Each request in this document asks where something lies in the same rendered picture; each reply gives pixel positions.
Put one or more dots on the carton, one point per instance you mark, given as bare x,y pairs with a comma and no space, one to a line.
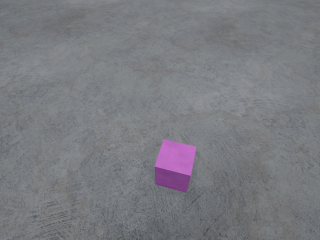
174,164

